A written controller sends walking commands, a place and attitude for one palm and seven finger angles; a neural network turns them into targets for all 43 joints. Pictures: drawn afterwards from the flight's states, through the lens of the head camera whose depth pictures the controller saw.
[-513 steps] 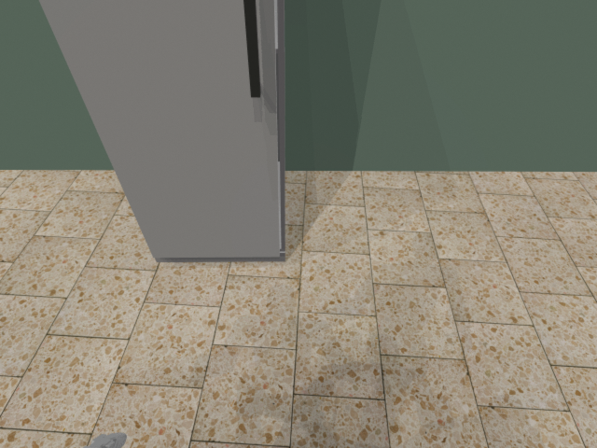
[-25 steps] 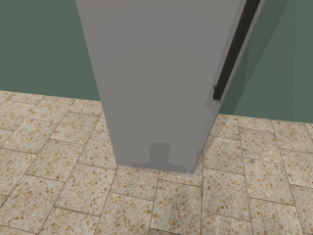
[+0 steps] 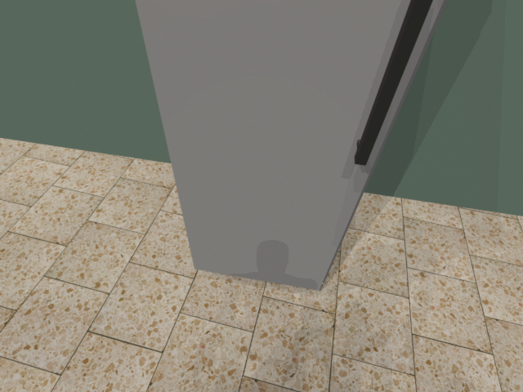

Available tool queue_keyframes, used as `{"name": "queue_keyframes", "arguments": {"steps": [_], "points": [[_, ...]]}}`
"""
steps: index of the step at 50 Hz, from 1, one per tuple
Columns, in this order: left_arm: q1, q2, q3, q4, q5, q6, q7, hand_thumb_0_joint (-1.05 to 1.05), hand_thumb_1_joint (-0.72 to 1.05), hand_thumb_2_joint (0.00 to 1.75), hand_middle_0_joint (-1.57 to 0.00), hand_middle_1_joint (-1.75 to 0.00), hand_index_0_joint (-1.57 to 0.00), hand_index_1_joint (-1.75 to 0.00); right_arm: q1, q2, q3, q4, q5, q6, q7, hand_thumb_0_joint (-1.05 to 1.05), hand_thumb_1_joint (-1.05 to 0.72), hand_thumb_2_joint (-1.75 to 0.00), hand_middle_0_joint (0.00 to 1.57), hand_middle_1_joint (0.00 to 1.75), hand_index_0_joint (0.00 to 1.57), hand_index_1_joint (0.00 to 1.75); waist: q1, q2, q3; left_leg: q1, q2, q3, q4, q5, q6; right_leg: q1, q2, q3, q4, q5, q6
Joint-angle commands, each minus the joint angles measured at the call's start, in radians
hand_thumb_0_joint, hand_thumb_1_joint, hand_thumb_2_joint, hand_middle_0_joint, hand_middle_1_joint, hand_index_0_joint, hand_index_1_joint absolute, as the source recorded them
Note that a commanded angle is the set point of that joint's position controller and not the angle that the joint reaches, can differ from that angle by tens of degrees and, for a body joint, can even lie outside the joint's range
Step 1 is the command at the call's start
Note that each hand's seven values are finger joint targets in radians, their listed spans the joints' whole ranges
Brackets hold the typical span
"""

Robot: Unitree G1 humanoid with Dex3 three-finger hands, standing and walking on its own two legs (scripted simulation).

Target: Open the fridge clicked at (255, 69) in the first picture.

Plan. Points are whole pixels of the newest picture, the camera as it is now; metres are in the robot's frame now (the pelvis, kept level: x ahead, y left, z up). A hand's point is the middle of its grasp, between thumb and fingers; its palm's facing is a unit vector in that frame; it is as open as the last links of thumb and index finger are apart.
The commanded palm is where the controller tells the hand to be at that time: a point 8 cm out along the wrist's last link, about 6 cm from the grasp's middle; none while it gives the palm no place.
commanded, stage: look again from close up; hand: right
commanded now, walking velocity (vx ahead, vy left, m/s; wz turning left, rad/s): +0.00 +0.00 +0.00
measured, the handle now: (391, 69) +0.58 -0.16 +0.23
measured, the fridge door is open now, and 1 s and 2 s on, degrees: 0 0 0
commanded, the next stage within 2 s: shuffle to correct the standing spot in 1.72 s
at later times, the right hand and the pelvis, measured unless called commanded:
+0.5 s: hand out of the picture +0.02 -0.20 -0.17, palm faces +0.00 +0.98 -0.22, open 7.4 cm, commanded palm none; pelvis +0.01 -0.02 +0.00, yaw +1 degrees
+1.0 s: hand out of the picture +0.06 -0.19 -0.17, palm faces +0.00 +0.97 -0.23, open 7.3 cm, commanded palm none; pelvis +0.02 +0.00 +0.00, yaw +0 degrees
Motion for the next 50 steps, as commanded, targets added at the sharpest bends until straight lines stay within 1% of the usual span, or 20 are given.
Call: {"name": "queue_keyframes", "arguments": {"steps": [1,2,6,7,10,13,14,18,22,24,25,29,34,36,37,40,43,48,49,50], "points": [[0.078,0.058,-0.003,-0.049,0.001,-0.021,0.0,0.0,0.9,0.9,-0.2,-0.3,-0.2,-0.3,0.022,-0.103,-0.017,-0.051,0.001,-0.004,0.005,0.0,-0.9,-0.9,0.2,0.3,0.2,0.3,-0.01,0.009,0.029,0.012,0.106,-0.122,-0.049,-0.063,0.025,-0.103,-0.077,0.114,-0.157,0.082,-0.031],[0.07,0.059,-0.003,-0.056,0.003,-0.023,0.001,0.0,0.9,0.9,-0.2,-0.3,-0.2,-0.3,0.019,-0.102,-0.016,-0.052,-0.001,-0.001,0.007,0.0,-0.9,-0.9,0.2,0.3,0.2,0.3,-0.018,-0.012,0.064,0.014,0.099,-0.108,-0.032,-0.051,0.021,-0.129,-0.083,0.124,-0.181,0.08,-0.036],[0.062,0.087,-0.005,-0.064,0.0,-0.03,0.006,0.0,0.9,0.9,-0.2,-0.3,-0.2,-0.3,0.037,-0.097,-0.014,-0.05,0.0,0.006,0.01,0.0,-0.9,-0.9,0.2,0.3,0.2,0.3,-0.03,0.046,0.085,0.036,0.092,-0.103,-0.014,-0.01,0.01,-0.142,-0.083,0.134,-0.224,0.067,-0.044],[0.06,0.085,-0.006,-0.062,0.001,-0.03,0.007,0.0,0.9,0.9,-0.2,-0.3,-0.2,-0.3,0.035,-0.098,-0.014,-0.052,-0.001,0.007,0.01,0.0,-0.9,-0.9,0.2,0.3,0.2,0.3,-0.031,0.032,0.094,0.034,0.093,-0.098,-0.01,-0.006,0.008,-0.143,-0.082,0.134,-0.23,0.073,-0.045],[0.055,0.094,-0.006,-0.054,0.0,-0.032,0.008,0.0,0.9,0.9,-0.2,-0.3,-0.2,-0.3,0.043,-0.101,-0.015,-0.052,-0.001,0.009,0.009,0.0,-0.9,-0.9,0.2,0.3,0.2,0.3,-0.031,0.064,0.085,0.032,0.098,-0.103,-0.014,0.014,0.004,-0.114,-0.078,0.127,-0.23,0.086,-0.046],[0.056,0.096,-0.005,-0.046,0.0,-0.032,0.009,0.0,0.9,0.9,-0.2,-0.3,-0.2,-0.3,0.043,-0.103,-0.016,-0.051,-0.001,0.01,0.009,0.0,-0.9,-0.9,0.2,0.3,0.2,0.3,-0.029,0.064,0.076,0.03,0.1,-0.106,-0.013,0.027,0.002,-0.092,-0.075,0.12,-0.225,0.106,-0.047],[0.052,0.097,-0.003,-0.044,-0.001,-0.034,0.01,0.0,0.9,0.9,-0.2,-0.3,-0.2,-0.3,0.044,-0.104,-0.018,-0.052,-0.002,0.009,0.009,0.0,-0.9,-0.9,0.2,0.3,0.2,0.3,-0.029,0.05,0.067,0.034,0.102,-0.108,-0.01,0.045,0.002,-0.079,-0.075,0.113,-0.224,0.13,-0.046],[0.043,0.099,-0.002,-0.031,-0.004,-0.036,0.013,0.0,0.9,0.9,-0.2,-0.3,-0.2,-0.3,0.048,-0.111,-0.021,-0.046,-0.001,0.008,0.009,0.0,-0.9,-0.9,0.2,0.3,0.2,0.3,-0.029,0.049,0.023,0.052,0.107,-0.11,-0.005,0.089,0.003,-0.031,-0.075,0.096,-0.199,0.209,-0.047],[0.029,0.099,0.001,-0.022,-0.006,-0.035,0.015,0.0,0.9,0.9,-0.2,-0.3,-0.2,-0.3,0.049,-0.116,-0.023,-0.037,-0.003,0.006,0.009,0.0,-0.9,-0.9,0.2,0.3,0.2,0.3,-0.027,0.058,0.017,0.057,0.111,-0.113,-0.006,0.127,0.003,-0.008,-0.075,0.085,-0.182,0.247,-0.046],[0.022,0.104,0.002,-0.016,-0.005,-0.035,0.016,0.0,0.9,0.9,-0.2,-0.3,-0.2,-0.3,0.048,-0.122,-0.023,-0.033,-0.002,0.005,0.009,0.0,-0.9,-0.9,0.2,0.3,0.2,0.3,-0.027,0.048,0.005,0.063,0.116,-0.115,-0.007,0.152,0.006,0.007,-0.072,0.08,-0.174,0.265,-0.046],[0.02,0.105,0.003,-0.013,-0.006,-0.034,0.016,0.0,0.9,0.9,-0.2,-0.3,-0.2,-0.3,0.044,-0.125,-0.024,-0.031,-0.002,0.005,0.009,0.0,-0.9,-0.9,0.2,0.3,0.2,0.3,-0.024,0.059,-0.001,0.066,0.116,-0.114,-0.005,0.161,0.006,0.011,-0.073,0.079,-0.172,0.268,-0.044],[0.005,0.106,0.004,-0.004,-0.007,-0.031,0.017,0.0,0.9,0.9,-0.2,-0.3,-0.2,-0.3,0.041,-0.129,-0.024,-0.025,-0.003,0.005,0.009,0.0,-0.9,-0.9,0.2,0.3,0.2,0.3,-0.025,0.038,0.013,0.062,0.121,-0.117,-0.013,0.177,0.008,0.014,-0.072,0.075,-0.169,0.267,-0.042],[-0.012,0.111,0.003,0.001,-0.006,-0.029,0.017,0.0,0.9,0.9,-0.2,-0.3,-0.2,-0.3,0.031,-0.137,-0.025,-0.023,-0.003,0.005,0.011,0.0,-0.9,-0.9,0.2,0.3,0.2,0.3,-0.025,0.039,0.016,0.065,0.124,-0.123,-0.024,0.185,0.011,0.015,-0.073,0.073,-0.169,0.251,-0.039],[-0.016,0.11,0.003,0.003,-0.006,-0.027,0.016,0.0,0.9,0.9,-0.2,-0.3,-0.2,-0.3,0.025,-0.14,-0.024,-0.023,-0.003,0.006,0.011,0.0,-0.9,-0.9,0.2,0.3,0.2,0.3,-0.026,0.056,0.023,0.066,0.123,-0.126,-0.033,0.176,0.011,0.007,-0.073,0.074,-0.175,0.225,-0.037],[-0.021,0.111,0.004,0.003,-0.006,-0.027,0.015,0.0,0.9,0.9,-0.2,-0.3,-0.2,-0.3,0.029,-0.14,-0.025,-0.026,-0.005,0.005,0.011,0.0,-0.9,-0.9,0.2,0.3,0.2,0.3,-0.027,0.063,0.02,0.065,0.124,-0.125,-0.035,0.185,0.011,0.014,-0.074,0.071,-0.172,0.231,-0.038],[-0.028,0.118,0.005,0.004,-0.005,-0.029,0.016,0.0,0.9,0.9,-0.2,-0.3,-0.2,-0.3,0.018,-0.147,-0.027,-0.03,-0.003,0.004,0.012,0.0,-0.9,-0.9,0.2,0.3,0.2,0.3,-0.028,0.044,0.002,0.077,0.126,-0.127,-0.032,0.207,0.013,0.024,-0.074,0.073,-0.171,0.257,-0.036],[-0.033,0.121,0.005,0.005,-0.005,-0.028,0.015,0.0,0.9,0.9,-0.2,-0.3,-0.2,-0.3,0.009,-0.156,-0.028,-0.033,-0.004,0.002,0.012,0.0,-0.9,-0.9,0.2,0.3,0.2,0.3,-0.029,0.063,0.003,0.082,0.129,-0.127,-0.038,0.212,0.013,0.019,-0.075,0.072,-0.17,0.248,-0.034],[-0.041,0.126,0.007,0.006,-0.005,-0.028,0.014,0.0,0.9,0.9,-0.2,-0.3,-0.2,-0.3,0.003,-0.167,-0.031,-0.04,-0.003,-0.001,0.013,0.0,-0.9,-0.9,0.2,0.3,0.2,0.3,-0.029,0.057,-0.02,0.095,0.133,-0.13,-0.042,0.241,0.017,0.032,-0.074,0.069,-0.165,0.259,-0.031],[-0.043,0.125,0.007,0.008,-0.004,-0.027,0.013,0.0,0.9,0.9,-0.2,-0.3,-0.2,-0.3,-0.004,-0.172,-0.032,-0.042,-0.003,-0.001,0.013,0.0,-0.9,-0.9,0.2,0.3,0.2,0.3,-0.029,0.075,-0.015,0.097,0.134,-0.13,-0.043,0.246,0.018,0.028,-0.074,0.069,-0.167,0.254,-0.03],[-0.044,0.127,0.007,0.007,-0.004,-0.026,0.013,0.0,0.9,0.9,-0.2,-0.3,-0.2,-0.3,-0.005,-0.17,-0.032,-0.042,-0.002,-0.001,0.013,0.0,-0.9,-0.9,0.2,0.3,0.2,0.3,-0.029,0.07,-0.009,0.093,0.134,-0.133,-0.048,0.237,0.019,0.026,-0.074,0.07,-0.171,0.244,-0.029]]}}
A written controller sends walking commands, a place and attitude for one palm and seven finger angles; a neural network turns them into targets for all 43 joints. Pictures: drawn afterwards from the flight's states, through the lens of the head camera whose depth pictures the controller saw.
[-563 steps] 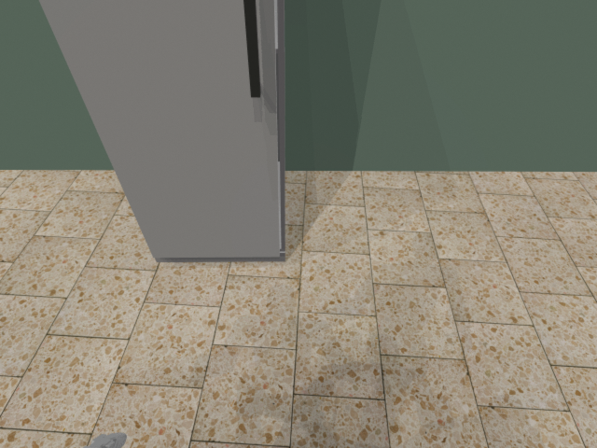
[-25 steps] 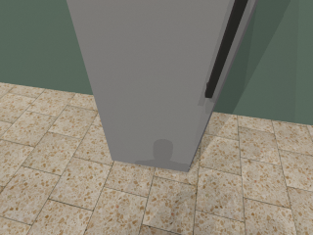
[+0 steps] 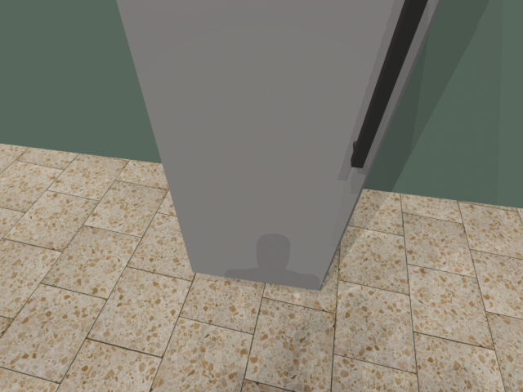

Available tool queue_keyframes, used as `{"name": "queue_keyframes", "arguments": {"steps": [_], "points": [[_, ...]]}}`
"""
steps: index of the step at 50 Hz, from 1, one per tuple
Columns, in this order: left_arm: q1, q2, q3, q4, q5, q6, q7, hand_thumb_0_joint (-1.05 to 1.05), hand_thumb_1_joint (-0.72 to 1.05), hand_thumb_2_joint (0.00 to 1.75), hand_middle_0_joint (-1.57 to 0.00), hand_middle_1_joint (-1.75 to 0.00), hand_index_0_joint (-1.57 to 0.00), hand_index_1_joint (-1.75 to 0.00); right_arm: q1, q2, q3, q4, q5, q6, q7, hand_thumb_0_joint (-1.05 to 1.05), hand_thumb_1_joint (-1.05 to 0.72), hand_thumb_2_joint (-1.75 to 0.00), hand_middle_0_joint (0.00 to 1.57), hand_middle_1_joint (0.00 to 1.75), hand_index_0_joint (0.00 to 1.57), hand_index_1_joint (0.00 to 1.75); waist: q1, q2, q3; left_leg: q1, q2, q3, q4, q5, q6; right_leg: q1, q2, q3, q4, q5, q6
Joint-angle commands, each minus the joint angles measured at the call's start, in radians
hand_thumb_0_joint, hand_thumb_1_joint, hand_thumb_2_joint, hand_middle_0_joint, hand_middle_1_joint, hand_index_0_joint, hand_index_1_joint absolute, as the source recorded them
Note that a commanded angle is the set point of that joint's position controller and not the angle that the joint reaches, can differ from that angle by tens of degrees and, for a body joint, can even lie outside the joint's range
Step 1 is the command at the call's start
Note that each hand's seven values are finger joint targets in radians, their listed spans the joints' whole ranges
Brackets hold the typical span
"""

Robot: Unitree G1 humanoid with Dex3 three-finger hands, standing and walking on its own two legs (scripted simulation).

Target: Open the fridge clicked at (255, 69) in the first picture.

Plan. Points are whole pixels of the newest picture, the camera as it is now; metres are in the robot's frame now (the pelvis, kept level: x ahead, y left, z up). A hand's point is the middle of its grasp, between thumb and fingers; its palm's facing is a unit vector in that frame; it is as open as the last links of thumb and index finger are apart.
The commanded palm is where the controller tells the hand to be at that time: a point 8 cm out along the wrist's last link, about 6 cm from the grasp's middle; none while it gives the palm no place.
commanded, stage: look again from close up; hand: right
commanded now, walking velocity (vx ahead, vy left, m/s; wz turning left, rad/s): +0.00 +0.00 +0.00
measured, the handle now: (386, 69) +0.56 -0.16 +0.23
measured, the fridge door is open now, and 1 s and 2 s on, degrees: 0 0 0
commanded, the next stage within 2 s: shuffle to correct the standing spot in 0.72 s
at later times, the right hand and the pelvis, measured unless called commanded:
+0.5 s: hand out of the picture +0.02 -0.18 -0.17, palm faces +0.02 +0.97 -0.23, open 7.4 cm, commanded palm none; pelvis -0.01 +0.01 +0.00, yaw -1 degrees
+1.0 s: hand out of the picture +0.00 -0.17 -0.18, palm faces +0.06 +0.98 -0.20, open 7.4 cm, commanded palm none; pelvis +0.00 +0.01 +0.00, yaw -2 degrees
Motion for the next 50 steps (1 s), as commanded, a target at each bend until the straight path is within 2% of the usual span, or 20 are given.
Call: {"name": "queue_keyframes", "arguments": {"steps": [1,12,20,26,31,32,37,41,42,43,46,49,50], "points": [[0.051,0.118,0.025,-0.024,-0.002,-0.009,0.008,0.0,0.9,0.9,-0.2,-0.3,-0.2,-0.3,0.037,-0.139,-0.031,-0.034,-0.001,-0.019,-0.004,0.0,-0.9,-0.9,0.2,0.3,0.2,0.3,0.0,0.033,-0.025,0.063,0.106,-0.114,-0.061,0.276,0.033,-0.057,-0.107,0.085,-0.076,0.231,-0.022],[0.043,0.116,0.022,-0.015,-0.001,-0.002,0.004,0.0,0.9,0.9,-0.2,-0.3,-0.2,-0.3,0.029,-0.151,-0.031,-0.035,-0.001,-0.017,-0.001,0.0,-0.9,-0.9,0.2,0.3,0.2,0.3,0.0,0.025,-0.005,0.046,0.104,-0.125,-0.097,0.2,0.035,-0.064,-0.104,0.084,-0.086,0.172,-0.016],[0.049,0.125,0.022,-0.013,-0.001,-0.003,0.003,0.0,0.9,0.9,-0.2,-0.3,-0.2,-0.3,0.029,-0.163,-0.032,-0.034,0.001,-0.02,0.0,0.0,-0.9,-0.9,0.2,0.3,0.2,0.3,-0.001,0.025,-0.026,0.068,0.111,-0.126,-0.11,0.191,0.036,-0.068,-0.102,0.083,-0.089,0.166,-0.013],[0.051,0.121,0.02,-0.009,0.0,0.0,0.002,0.0,0.9,0.9,-0.2,-0.3,-0.2,-0.3,0.036,-0.159,-0.03,-0.03,0.001,-0.018,0.002,0.0,-0.9,-0.9,0.2,0.3,0.2,0.3,-0.001,0.02,0.004,0.041,0.109,-0.133,-0.134,0.122,0.036,-0.079,-0.099,0.082,-0.092,0.133,-0.011],[0.056,0.12,0.02,-0.009,-0.001,-0.002,0.002,0.0,0.9,0.9,-0.2,-0.3,-0.2,-0.3,0.039,-0.159,-0.03,-0.03,0.002,-0.02,0.002,0.0,-0.9,-0.9,0.2,0.3,0.2,0.3,-0.002,0.017,-0.006,0.05,0.108,-0.131,-0.133,0.135,0.035,-0.078,-0.101,0.084,-0.091,0.145,-0.012],[0.059,0.117,0.021,-0.01,-0.002,-0.001,0.002,0.0,0.9,0.9,-0.2,-0.3,-0.2,-0.3,0.044,-0.158,-0.03,-0.03,0.0,-0.02,0.001,0.0,-0.9,-0.9,0.2,0.3,0.2,0.3,-0.001,0.031,-0.014,0.056,0.106,-0.13,-0.129,0.154,0.035,-0.071,-0.104,0.084,-0.09,0.154,-0.012],[0.059,0.116,0.021,-0.007,-0.002,-0.002,0.003,0.0,0.9,0.9,-0.2,-0.3,-0.2,-0.3,0.043,-0.152,-0.029,-0.03,0.0,-0.019,0.001,0.0,-0.9,-0.9,0.2,0.3,0.2,0.3,-0.003,0.009,0.004,0.044,0.101,-0.126,-0.128,0.136,0.035,-0.081,-0.107,0.089,-0.099,0.152,-0.013],[0.059,0.122,0.02,-0.008,-0.001,-0.004,0.003,0.0,0.9,0.9,-0.2,-0.3,-0.2,-0.3,0.046,-0.154,-0.029,-0.029,0.002,-0.019,0.002,0.0,-0.9,-0.9,0.2,0.3,0.2,0.3,-0.004,0.011,-0.007,0.051,0.103,-0.127,-0.127,0.134,0.035,-0.082,-0.105,0.092,-0.101,0.152,-0.014],[0.081,0.075,0.01,0.001,0.001,0.001,0.001,0.0,0.9,0.9,-0.2,-0.3,-0.2,-0.3,0.071,-0.109,-0.022,-0.019,0.001,-0.014,0.0,0.0,-0.9,-0.9,0.2,0.3,0.2,0.3,-0.003,0.013,-0.022,0.059,0.101,-0.114,-0.121,0.087,0.029,-0.078,-0.105,0.085,-0.091,0.124,-0.011],[0.102,0.064,0.008,0.007,0.003,0.006,-0.001,0.0,0.9,0.9,-0.2,-0.3,-0.2,-0.3,0.083,-0.103,-0.022,-0.015,-0.002,-0.008,0.0,0.0,-0.9,-0.9,0.2,0.3,0.2,0.3,-0.004,0.024,-0.015,0.06,0.099,-0.109,-0.116,-0.016,0.028,-0.1,-0.096,0.078,-0.082,0.051,-0.012],[0.118,0.057,0.01,0.001,0.011,0.02,-0.007,0.0,0.9,0.9,-0.2,-0.3,-0.2,-0.3,0.109,-0.115,-0.033,-0.021,-0.008,0.005,0.007,0.0,-0.9,-0.9,0.2,0.3,0.2,0.3,-0.012,0.065,0.072,0.004,0.108,-0.14,-0.146,-0.304,0.043,-0.195,-0.061,0.067,-0.045,-0.143,-0.025],[0.137,0.041,0.012,-0.013,0.013,0.023,-0.011,0.0,0.9,0.9,-0.2,-0.3,-0.2,-0.3,0.133,-0.128,-0.047,-0.032,-0.009,0.008,0.009,0.0,-0.9,-0.9,0.2,0.3,0.2,0.3,-0.014,0.101,0.113,-0.028,0.136,-0.17,-0.17,-0.42,0.066,-0.256,-0.031,0.053,0.034,-0.172,-0.031],[0.142,0.035,0.012,-0.016,0.013,0.02,-0.011,0.0,0.9,0.9,-0.2,-0.3,-0.2,-0.3,0.148,-0.13,-0.053,-0.033,-0.008,0.006,0.009,0.0,-0.9,-0.9,0.2,0.3,0.2,0.3,-0.015,0.118,0.105,-0.023,0.153,-0.185,-0.179,-0.432,0.079,-0.263,-0.024,0.04,0.077,-0.15,-0.031]]}}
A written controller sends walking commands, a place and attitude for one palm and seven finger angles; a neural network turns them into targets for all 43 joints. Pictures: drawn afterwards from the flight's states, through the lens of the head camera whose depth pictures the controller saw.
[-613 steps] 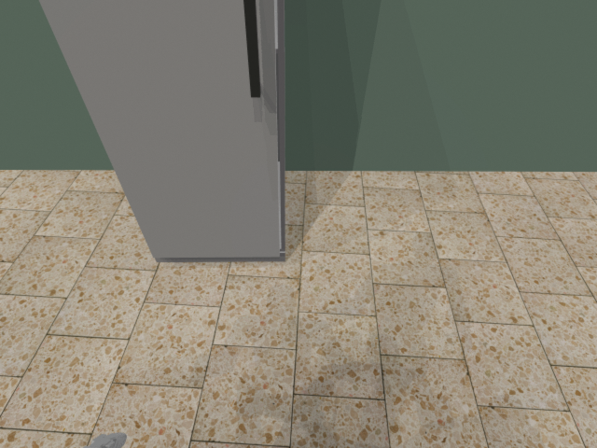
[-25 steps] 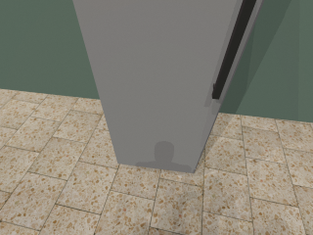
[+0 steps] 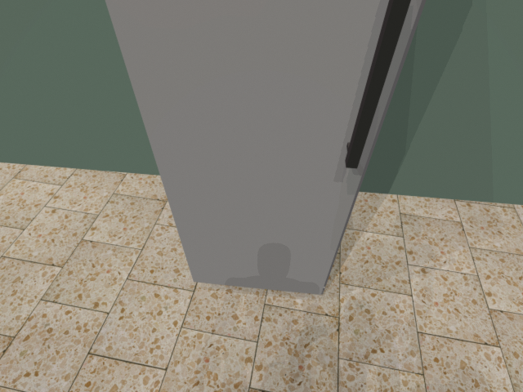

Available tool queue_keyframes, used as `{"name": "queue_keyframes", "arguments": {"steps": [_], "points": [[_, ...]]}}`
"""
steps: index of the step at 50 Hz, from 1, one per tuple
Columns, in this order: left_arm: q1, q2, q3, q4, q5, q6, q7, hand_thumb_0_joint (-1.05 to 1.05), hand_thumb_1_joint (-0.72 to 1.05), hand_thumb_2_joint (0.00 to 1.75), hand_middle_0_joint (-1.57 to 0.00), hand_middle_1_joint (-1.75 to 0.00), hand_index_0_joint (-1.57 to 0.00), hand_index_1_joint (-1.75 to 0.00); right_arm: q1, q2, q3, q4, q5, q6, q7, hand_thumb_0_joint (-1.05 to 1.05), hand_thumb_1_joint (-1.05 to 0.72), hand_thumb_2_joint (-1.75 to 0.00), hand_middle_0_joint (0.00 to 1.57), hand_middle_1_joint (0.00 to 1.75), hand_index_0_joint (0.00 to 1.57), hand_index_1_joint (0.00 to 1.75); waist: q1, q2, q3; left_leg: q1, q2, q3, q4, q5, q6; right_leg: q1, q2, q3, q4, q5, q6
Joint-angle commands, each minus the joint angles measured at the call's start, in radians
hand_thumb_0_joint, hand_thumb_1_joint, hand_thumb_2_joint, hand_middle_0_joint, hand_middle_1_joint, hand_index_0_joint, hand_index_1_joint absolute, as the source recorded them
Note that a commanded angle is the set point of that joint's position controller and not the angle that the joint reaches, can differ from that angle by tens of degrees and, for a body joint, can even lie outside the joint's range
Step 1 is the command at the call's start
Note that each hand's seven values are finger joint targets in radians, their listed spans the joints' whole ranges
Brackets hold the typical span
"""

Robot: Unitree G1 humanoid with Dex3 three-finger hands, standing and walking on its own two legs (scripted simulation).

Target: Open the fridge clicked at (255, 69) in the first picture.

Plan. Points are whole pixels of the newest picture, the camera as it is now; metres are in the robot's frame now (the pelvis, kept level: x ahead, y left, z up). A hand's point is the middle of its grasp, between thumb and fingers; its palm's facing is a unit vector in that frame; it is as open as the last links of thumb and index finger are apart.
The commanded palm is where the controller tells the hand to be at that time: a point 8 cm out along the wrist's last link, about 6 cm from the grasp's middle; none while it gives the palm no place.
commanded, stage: shuffle to correct the standing spot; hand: right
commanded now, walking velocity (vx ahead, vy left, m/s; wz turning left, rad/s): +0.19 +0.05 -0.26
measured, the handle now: (374, 70) +0.56 -0.15 +0.23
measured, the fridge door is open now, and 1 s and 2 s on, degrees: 0 0 0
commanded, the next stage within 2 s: come to a stop and stand still in 0.24 s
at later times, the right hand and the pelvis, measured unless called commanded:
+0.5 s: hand (357, 368) +0.22 -0.17 -0.18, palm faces +0.03 +0.97 -0.25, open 7.3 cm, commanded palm none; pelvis +0.12 +0.03 -0.02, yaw -3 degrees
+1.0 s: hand out of the picture +0.09 -0.18 -0.18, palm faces +0.18 +0.96 -0.22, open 7.3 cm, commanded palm none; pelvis +0.08 +0.02 +0.00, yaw -5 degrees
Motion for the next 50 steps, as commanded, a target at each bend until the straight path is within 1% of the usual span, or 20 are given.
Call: {"name": "queue_keyframes", "arguments": {"steps": [1,5,7,9,12,17,21,23,24,25,28,32,38,41,44,45,46,47,48,50], "points": [[0.072,0.049,0.017,-0.037,-0.001,-0.008,0.001,0.0,0.9,0.9,-0.2,-0.3,-0.2,-0.3,0.101,-0.128,-0.044,-0.028,-0.001,-0.014,-0.001,0.0,-0.9,-0.9,0.2,0.3,0.2,0.3,-0.013,0.116,0.135,-0.008,0.186,-0.231,-0.217,-0.407,0.072,-0.221,0.001,-0.009,0.041,-0.095,-0.038],[0.152,0.024,0.017,-0.027,-0.003,-0.025,-0.002,0.0,0.9,0.9,-0.2,-0.3,-0.2,-0.3,0.088,-0.103,-0.048,-0.039,-0.001,-0.025,-0.002,0.0,-0.9,-0.9,0.2,0.3,0.2,0.3,0.032,0.029,0.127,-0.101,0.168,-0.165,-0.109,-0.286,0.083,-0.09,-0.019,0.002,-0.024,-0.026,-0.048],[0.301,0.105,0.038,0.032,0.001,-0.043,0.011,0.0,0.9,0.9,-0.2,-0.3,-0.2,-0.3,0.032,-0.029,-0.032,-0.069,-0.003,-0.034,0.005,0.0,-0.9,-0.9,0.2,0.3,0.2,0.3,0.084,-0.287,0.098,-0.266,0.002,0.044,0.256,-0.161,0.004,0.084,-0.225,0.307,-0.172,0.255,-0.136],[0.366,0.11,0.033,0.052,0.006,-0.046,0.033,0.0,0.9,0.9,-0.2,-0.3,-0.2,-0.3,-0.064,-0.043,-0.033,-0.105,-0.008,-0.043,0.001,0.0,-0.9,-0.9,0.2,0.3,0.2,0.3,0.107,-0.26,0.148,-0.517,0.016,-0.032,0.51,-0.334,0.004,0.248,-0.341,0.43,-0.164,0.777,-0.253],[0.342,0.086,0.032,0.031,0.008,-0.062,0.041,0.0,0.9,0.9,-0.2,-0.3,-0.2,-0.3,-0.113,-0.018,-0.039,-0.113,-0.003,-0.048,0.018,0.0,-0.9,-0.9,0.2,0.3,0.2,0.3,0.091,-0.099,0.148,-0.545,0.057,-0.054,0.592,-0.266,0.009,0.234,-0.314,0.331,-0.137,0.875,-0.235],[0.3,0.086,0.039,0.017,0.01,-0.066,0.045,0.0,0.9,0.9,-0.2,-0.3,-0.2,-0.3,-0.165,0.021,-0.036,-0.143,0.002,-0.032,0.035,0.0,-0.9,-0.9,0.2,0.3,0.2,0.3,0.066,-0.149,0.118,-0.473,0.051,-0.015,0.444,-0.111,0.0,0.19,-0.226,0.165,-0.175,0.735,-0.166],[0.239,0.119,0.046,0.001,-0.01,-0.05,0.046,0.0,0.9,0.9,-0.2,-0.3,-0.2,-0.3,-0.01,-0.002,-0.039,-0.099,0.007,-0.036,0.017,0.0,-0.9,-0.9,0.2,0.3,0.2,0.3,-0.026,-0.159,0.005,-0.035,-0.015,0.02,0.102,0.11,0.007,0.069,-0.165,0.074,-0.014,0.908,-0.093],[0.25,0.091,0.048,-0.011,-0.028,-0.045,0.029,0.0,0.9,0.9,-0.2,-0.3,-0.2,-0.3,0.158,-0.12,-0.065,-0.049,0.003,-0.057,-0.005,0.0,-0.9,-0.9,0.2,0.3,0.2,0.3,-0.09,0.025,-0.122,0.333,0.125,-0.104,0.011,0.542,0.031,-0.116,-0.098,0.065,0.2,0.54,-0.025],[0.279,0.076,0.054,-0.033,-0.04,-0.046,0.028,0.0,0.9,0.9,-0.2,-0.3,-0.2,-0.3,0.184,-0.233,-0.088,-0.049,-0.002,-0.068,-0.015,0.0,-0.9,-0.9,0.2,0.3,0.2,0.3,-0.082,0.222,-0.231,0.455,0.396,-0.376,0.037,1.066,0.153,-0.235,0.033,0.017,0.458,-0.139,0.005],[0.257,0.109,0.07,-0.047,-0.049,-0.041,0.038,0.0,0.9,0.9,-0.2,-0.3,-0.2,-0.3,0.18,-0.273,-0.093,-0.062,0.001,-0.07,-0.014,0.0,-0.9,-0.9,0.2,0.3,0.2,0.3,-0.068,0.216,-0.293,0.375,0.474,-0.402,0.019,1.271,0.245,-0.18,0.043,0.09,0.605,-0.354,-0.009],[0.176,0.008,0.063,-0.04,-0.035,0.013,0.033,0.0,0.9,0.9,-0.2,-0.3,-0.2,-0.3,0.002,-0.142,-0.063,-0.1,-0.002,-0.034,-0.029,0.0,-0.9,-0.9,0.2,0.3,0.2,0.3,-0.015,0.223,-0.052,0.031,0.405,-0.311,-0.073,0.903,0.22,-0.225,-0.007,0.076,0.703,-0.293,0.009],[0.148,0.016,0.074,-0.052,-0.017,0.049,0.01,0.0,0.9,0.9,-0.2,-0.3,-0.2,-0.3,-0.088,-0.149,-0.075,-0.153,-0.008,-0.007,-0.033,0.0,-0.9,-0.9,0.2,0.3,0.2,0.3,0.018,0.082,-0.056,-0.131,0.339,-0.205,-0.152,0.478,0.163,-0.192,0.006,0.02,0.644,-0.151,0.03],[0.032,0.056,0.081,-0.135,-0.005,0.061,-0.008,0.0,0.9,0.9,-0.2,-0.3,-0.2,-0.3,-0.097,-0.175,-0.085,-0.185,-0.018,0.015,-0.027,0.0,-0.9,-0.9,0.2,0.3,0.2,0.3,-0.001,0.145,-0.017,-0.188,0.331,-0.272,-0.27,-0.045,0.149,-0.216,0.009,0.013,0.508,-0.089,0.035],[0.028,0.06,0.079,-0.155,-0.008,0.048,-0.013,0.0,0.9,0.9,-0.2,-0.3,-0.2,-0.3,-0.085,-0.188,-0.089,-0.193,-0.023,0.021,-0.024,0.0,-0.9,-0.9,0.2,0.3,0.2,0.3,-0.004,0.16,-0.024,-0.199,0.314,-0.296,-0.31,-0.189,0.132,-0.131,0.022,-0.014,0.335,-0.123,0.015],[0.161,0.044,0.07,-0.12,-0.014,0.031,-0.01,0.0,0.9,0.9,-0.2,-0.3,-0.2,-0.3,-0.093,-0.178,-0.083,-0.188,-0.014,0.033,-0.022,0.0,-0.9,-0.9,0.2,0.3,0.2,0.3,0.056,0.118,-0.046,-0.293,0.225,-0.229,-0.265,-0.29,0.048,0.119,0.057,-0.063,-0.025,-0.011,-0.007],[0.185,0.068,0.072,-0.117,-0.012,0.025,-0.004,0.0,0.9,0.9,-0.2,-0.3,-0.2,-0.3,-0.089,-0.142,-0.072,-0.188,-0.007,0.037,-0.017,0.0,-0.9,-0.9,0.2,0.3,0.2,0.3,0.067,0.018,-0.035,-0.324,0.162,-0.163,-0.155,-0.308,0.004,0.149,0.007,-0.011,-0.14,-0.042,-0.017],[0.153,0.132,0.081,-0.137,0.002,0.019,0.001,0.0,0.9,0.9,-0.2,-0.3,-0.2,-0.3,-0.071,-0.072,-0.06,-0.196,0.005,0.042,-0.012,0.0,-0.9,-0.9,0.2,0.3,0.2,0.3,0.059,-0.241,0.015,-0.377,0.05,-0.067,0.069,-0.276,-0.044,0.038,-0.183,0.276,-0.32,-0.278,-0.078],[0.03,0.169,0.08,-0.195,0.005,0.018,0.01,0.0,0.9,0.9,-0.2,-0.3,-0.2,-0.3,-0.068,-0.056,-0.05,-0.201,0.003,0.04,-0.008,0.0,-0.9,-0.9,0.2,0.3,0.2,0.3,0.025,-0.327,0.103,-0.33,0.017,-0.055,0.241,-0.199,-0.048,-0.179,-0.311,0.391,-0.415,-0.324,-0.141],[-0.066,0.172,0.068,-0.224,0.012,0.016,0.013,0.0,0.9,0.9,-0.2,-0.3,-0.2,-0.3,-0.052,-0.053,-0.056,-0.188,0.003,0.035,0.0,0.0,-0.9,-0.9,0.2,0.3,0.2,0.3,-0.013,-0.226,0.122,-0.251,0.037,-0.104,0.336,-0.144,-0.036,-0.309,-0.316,0.343,-0.427,-0.293,-0.185],[-0.106,0.118,0.051,-0.205,0.003,-0.006,0.021,0.0,0.9,0.9,-0.2,-0.3,-0.2,-0.3,0.015,-0.043,-0.054,-0.125,-0.015,0.033,0.01,0.0,-0.9,-0.9,0.2,0.3,0.2,0.3,-0.047,-0.142,0.07,-0.206,0.007,-0.128,0.412,-0.033,-0.036,-0.231,-0.201,0.211,-0.352,-0.12,-0.127]]}}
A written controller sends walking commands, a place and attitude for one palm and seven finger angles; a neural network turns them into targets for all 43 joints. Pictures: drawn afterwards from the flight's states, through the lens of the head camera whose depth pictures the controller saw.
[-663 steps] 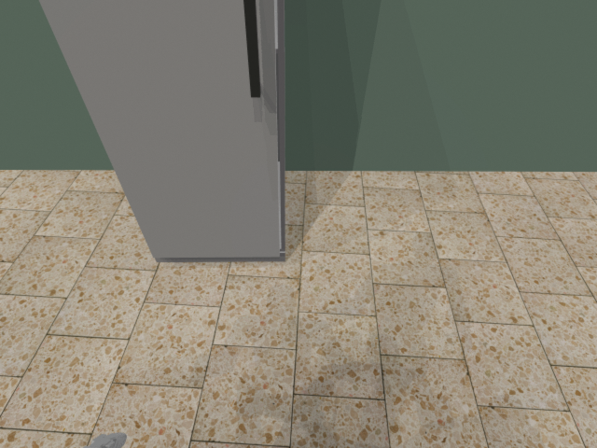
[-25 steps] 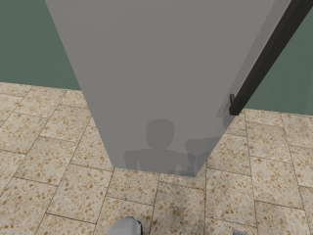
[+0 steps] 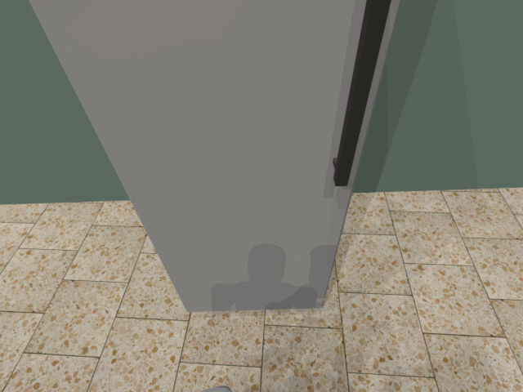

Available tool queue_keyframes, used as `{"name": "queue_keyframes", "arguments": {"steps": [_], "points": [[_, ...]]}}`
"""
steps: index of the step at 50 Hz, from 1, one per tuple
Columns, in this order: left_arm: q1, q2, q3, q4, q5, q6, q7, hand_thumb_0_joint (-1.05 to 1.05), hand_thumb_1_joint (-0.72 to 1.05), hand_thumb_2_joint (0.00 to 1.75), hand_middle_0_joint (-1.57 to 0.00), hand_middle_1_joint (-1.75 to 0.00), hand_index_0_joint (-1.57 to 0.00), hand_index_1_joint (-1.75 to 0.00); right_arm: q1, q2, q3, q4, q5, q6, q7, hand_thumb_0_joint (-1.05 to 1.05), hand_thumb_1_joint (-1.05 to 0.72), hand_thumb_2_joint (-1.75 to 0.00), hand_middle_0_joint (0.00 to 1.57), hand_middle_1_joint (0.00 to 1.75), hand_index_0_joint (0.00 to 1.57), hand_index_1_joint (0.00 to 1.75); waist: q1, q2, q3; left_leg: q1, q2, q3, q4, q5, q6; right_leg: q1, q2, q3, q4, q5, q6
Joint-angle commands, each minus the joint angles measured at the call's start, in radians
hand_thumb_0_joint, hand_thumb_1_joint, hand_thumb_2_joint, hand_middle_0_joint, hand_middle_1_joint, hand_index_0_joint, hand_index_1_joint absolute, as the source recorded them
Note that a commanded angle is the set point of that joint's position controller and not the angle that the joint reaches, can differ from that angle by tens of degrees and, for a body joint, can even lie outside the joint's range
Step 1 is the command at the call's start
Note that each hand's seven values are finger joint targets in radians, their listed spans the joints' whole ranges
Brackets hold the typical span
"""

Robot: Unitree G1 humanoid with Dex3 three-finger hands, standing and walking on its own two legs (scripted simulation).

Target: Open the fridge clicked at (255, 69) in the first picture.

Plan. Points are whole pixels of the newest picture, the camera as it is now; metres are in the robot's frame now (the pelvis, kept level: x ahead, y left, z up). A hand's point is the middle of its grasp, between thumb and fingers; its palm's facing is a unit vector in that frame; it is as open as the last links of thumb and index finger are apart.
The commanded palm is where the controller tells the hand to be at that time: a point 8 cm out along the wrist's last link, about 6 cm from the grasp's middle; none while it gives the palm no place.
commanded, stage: come to a stop and stand still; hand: right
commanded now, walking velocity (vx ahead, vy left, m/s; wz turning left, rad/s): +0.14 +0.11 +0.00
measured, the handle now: (356, 84) +0.50 -0.13 +0.23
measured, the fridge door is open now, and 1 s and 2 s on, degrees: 0 0 0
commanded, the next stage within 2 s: look again from close up in 0.86 s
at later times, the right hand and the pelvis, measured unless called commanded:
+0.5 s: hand out of the picture +0.01 -0.15 -0.17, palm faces -0.04 +0.97 -0.23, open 7.3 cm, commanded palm none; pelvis +0.00 +0.02 +0.00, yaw +3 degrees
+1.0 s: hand out of the picture +0.04 -0.16 -0.17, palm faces -0.04 +0.98 -0.21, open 7.3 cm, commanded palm none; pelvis +0.02 +0.01 +0.01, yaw +3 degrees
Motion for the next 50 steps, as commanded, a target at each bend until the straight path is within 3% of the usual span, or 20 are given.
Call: {"name": "queue_keyframes", "arguments": {"steps": [1,3,5,8,10,11,12,13,14,15,16,17,19,22,26,27,31,39,44,50], "points": [[-0.016,0.137,0.011,-0.037,-0.006,-0.028,0.02,0.0,0.9,0.9,-0.2,-0.3,-0.2,-0.3,0.056,0.009,0.004,-0.022,-0.011,-0.041,0.023,0.0,-0.9,-0.9,0.2,0.3,0.2,0.3,-0.016,-0.146,0.062,0.029,-0.025,-0.073,0.239,0.02,-0.01,-0.127,-0.221,0.198,-0.36,-0.117,-0.101],[0.044,0.125,0.012,-0.004,-0.007,-0.035,0.023,0.0,0.9,0.9,-0.2,-0.3,-0.2,-0.3,0.058,0.02,0.01,-0.011,-0.011,-0.052,0.024,0.0,-0.9,-0.9,0.2,0.3,0.2,0.3,0.007,-0.126,0.07,-0.011,-0.018,-0.057,0.217,-0.007,-0.014,-0.033,-0.222,0.186,-0.348,-0.037,-0.117],[0.106,0.131,0.014,0.024,-0.003,-0.035,0.023,0.0,0.9,0.9,-0.2,-0.3,-0.2,-0.3,0.036,0.023,0.019,-0.017,-0.008,-0.061,0.022,0.0,-0.9,-0.9,0.2,0.3,0.2,0.3,0.039,-0.151,0.073,-0.019,-0.002,-0.038,0.112,-0.076,-0.019,0.05,-0.247,0.207,-0.327,0.022,-0.136],[0.163,0.129,0.011,0.064,0.0,-0.032,0.025,0.0,0.9,0.9,-0.2,-0.3,-0.2,-0.3,0.02,0.044,0.033,-0.008,0.002,-0.074,0.016,0.0,-0.9,-0.9,0.2,0.3,0.2,0.3,0.064,-0.158,0.069,0.085,-0.004,-0.029,-0.099,-0.146,-0.017,0.086,-0.262,0.22,-0.255,0.258,-0.145],[0.164,0.124,0.007,0.086,-0.012,-0.033,0.027,0.0,0.9,0.9,-0.2,-0.3,-0.2,-0.3,0.106,0.045,0.034,0.037,0.008,-0.085,0.01,0.0,-0.9,-0.9,0.2,0.3,0.2,0.3,0.026,-0.124,0.019,0.268,-0.003,-0.033,-0.308,0.037,-0.017,0.037,-0.216,0.17,-0.167,0.307,-0.098],[0.162,0.097,0.002,0.091,-0.023,-0.039,0.024,0.0,0.9,0.9,-0.2,-0.3,-0.2,-0.3,0.151,0.022,0.032,0.063,0.007,-0.092,0.003,0.0,-0.9,-0.9,0.2,0.3,0.2,0.3,0.014,-0.066,-0.019,0.395,0.046,-0.099,-0.353,0.149,-0.007,-0.034,-0.171,0.127,-0.111,0.253,-0.055],[0.147,0.065,-0.005,0.09,-0.031,-0.042,0.02,0.0,0.9,0.9,-0.2,-0.3,-0.2,-0.3,0.184,-0.019,0.03,0.083,0.006,-0.098,-0.003,0.0,-0.9,-0.9,0.2,0.3,0.2,0.3,0.011,0.037,-0.023,0.471,0.126,-0.18,-0.356,0.317,0.019,-0.111,-0.108,0.058,-0.063,0.136,-0.011],[-0.04,0.101,-0.004,0.011,-0.034,-0.056,0.01,0.0,0.9,0.9,-0.2,-0.3,-0.2,-0.3,0.262,-0.033,0.043,0.123,-0.009,-0.112,-0.047,0.0,-0.9,-0.9,0.2,0.3,0.2,0.3,-0.037,0.005,0.071,0.253,0.144,-0.266,-0.351,0.715,0.021,-0.047,-0.064,0.019,0.086,0.089,0.03],[0.076,0.051,-0.009,0.006,-0.03,-0.032,0.003,0.0,0.9,0.9,-0.2,-0.3,-0.2,-0.3,0.155,-0.076,0.051,0.073,0.004,-0.12,-0.034,0.0,-0.9,-0.9,0.2,0.3,0.2,0.3,0.062,0.013,-0.006,0.222,0.172,-0.251,-0.409,0.137,0.069,-0.041,-0.052,0.016,0.091,-0.094,0.022],[0.085,0.054,-0.009,0.04,-0.019,-0.022,-0.004,0.0,0.9,0.9,-0.2,-0.3,-0.2,-0.3,0.115,-0.041,0.048,0.051,0.007,-0.125,-0.028,0.0,-0.9,-0.9,0.2,0.3,0.2,0.3,0.06,-0.003,0.038,0.161,0.145,-0.269,-0.435,-0.04,0.094,-0.034,-0.052,0.023,0.097,-0.062,0.016],[0.134,0.048,-0.011,0.054,-0.018,-0.023,-0.009,0.0,0.9,0.9,-0.2,-0.3,-0.2,-0.3,0.101,-0.04,0.043,0.043,0.006,-0.13,-0.03,0.0,-0.9,-0.9,0.2,0.3,0.2,0.3,0.087,-0.002,0.01,0.157,0.137,-0.264,-0.427,-0.057,0.104,-0.018,-0.059,0.029,0.078,-0.03,0.015],[0.159,0.037,-0.013,0.068,-0.013,-0.025,-0.01,0.0,0.9,0.9,-0.2,-0.3,-0.2,-0.3,0.1,-0.04,0.043,0.041,0.008,-0.14,-0.03,0.0,-0.9,-0.9,0.2,0.3,0.2,0.3,0.086,-0.048,-0.011,0.177,0.127,-0.236,-0.39,0.058,0.102,0.009,-0.055,0.026,0.057,0.019,0.016],[0.181,0.042,-0.019,0.074,-0.015,-0.038,-0.004,0.0,0.9,0.9,-0.2,-0.3,-0.2,-0.3,0.097,-0.018,0.046,0.039,0.011,-0.14,-0.028,0.0,-0.9,-0.9,0.2,0.3,0.2,0.3,0.079,-0.039,-0.022,0.211,0.096,-0.211,-0.335,0.115,0.087,0.007,-0.072,0.052,-0.003,0.061,0.007],[0.163,0.038,-0.024,0.085,-0.018,-0.045,0.005,0.0,0.9,0.9,-0.2,-0.3,-0.2,-0.3,0.101,-0.004,0.052,0.057,0.011,-0.132,-0.026,0.0,-0.9,-0.9,0.2,0.3,0.2,0.3,0.056,-0.081,0.052,0.222,0.068,-0.18,-0.307,0.184,0.067,-0.028,-0.092,0.064,-0.059,0.123,0.002],[0.157,0.056,-0.026,0.091,-0.02,-0.039,0.011,0.0,0.9,0.9,-0.2,-0.3,-0.2,-0.3,0.112,-0.009,0.055,0.066,0.014,-0.123,-0.023,0.0,-0.9,-0.9,0.2,0.3,0.2,0.3,0.047,0.006,0.105,0.217,0.062,-0.186,-0.324,0.162,0.057,-0.04,-0.09,0.062,-0.085,0.092,0.004],[0.155,0.049,-0.027,0.097,-0.019,-0.039,0.011,0.0,0.9,0.9,-0.2,-0.3,-0.2,-0.3,0.109,-0.008,0.055,0.064,0.012,-0.122,-0.024,0.0,-0.9,-0.9,0.2,0.3,0.2,0.3,0.044,-0.011,0.126,0.21,0.063,-0.182,-0.331,0.163,0.056,-0.045,-0.09,0.059,-0.098,0.096,0.004],[0.147,0.066,-0.028,0.108,-0.018,-0.039,0.012,0.0,0.9,0.9,-0.2,-0.3,-0.2,-0.3,0.099,-0.024,0.052,0.053,0.013,-0.117,-0.022,0.0,-0.9,-0.9,0.2,0.3,0.2,0.3,0.041,-0.01,0.107,0.229,0.059,-0.18,-0.325,0.185,0.051,-0.021,-0.092,0.06,-0.112,0.122,0.004],[0.12,0.089,-0.025,0.117,-0.019,-0.046,0.018,0.0,0.9,0.9,-0.2,-0.3,-0.2,-0.3,0.091,-0.057,0.043,0.043,0.013,-0.117,-0.02,0.0,-0.9,-0.9,0.2,0.3,0.2,0.3,0.033,-0.046,0.005,0.325,0.071,-0.163,-0.282,0.391,0.047,0.028,-0.103,0.053,-0.112,0.219,0.007],[0.097,0.1,-0.022,0.12,-0.02,-0.045,0.021,0.0,0.9,0.9,-0.2,-0.3,-0.2,-0.3,0.082,-0.062,0.043,0.05,0.012,-0.113,-0.019,0.0,-0.9,-0.9,0.2,0.3,0.2,0.3,0.031,-0.057,0.015,0.323,0.072,-0.159,-0.284,0.423,0.045,0.042,-0.109,0.052,-0.112,0.25,0.006],[0.073,0.114,-0.021,0.123,-0.02,-0.042,0.023,0.0,0.9,0.9,-0.2,-0.3,-0.2,-0.3,0.074,-0.065,0.045,0.055,0.01,-0.106,-0.015,0.0,-0.9,-0.9,0.2,0.3,0.2,0.3,0.031,-0.067,0.035,0.299,0.067,-0.162,-0.299,0.351,0.044,0.048,-0.115,0.058,-0.126,0.231,0.002]]}}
